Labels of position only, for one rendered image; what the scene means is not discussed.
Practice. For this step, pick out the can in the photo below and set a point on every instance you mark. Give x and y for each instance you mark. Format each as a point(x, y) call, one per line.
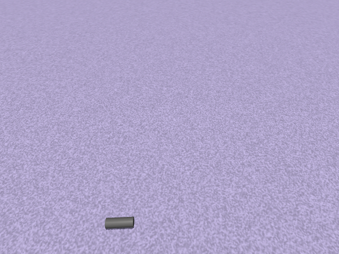
point(119, 222)

